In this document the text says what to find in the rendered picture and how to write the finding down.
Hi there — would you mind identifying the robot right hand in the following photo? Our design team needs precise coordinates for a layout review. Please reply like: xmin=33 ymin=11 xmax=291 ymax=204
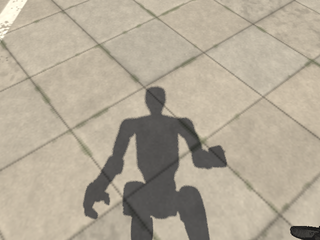
xmin=290 ymin=226 xmax=320 ymax=240

